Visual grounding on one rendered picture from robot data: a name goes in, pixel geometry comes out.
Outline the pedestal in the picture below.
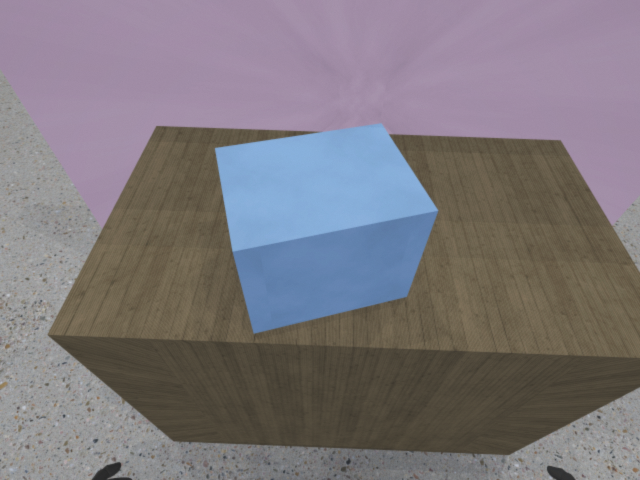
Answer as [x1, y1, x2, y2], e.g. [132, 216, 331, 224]
[47, 126, 640, 455]

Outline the carton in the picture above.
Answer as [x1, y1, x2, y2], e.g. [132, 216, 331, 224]
[215, 123, 438, 334]

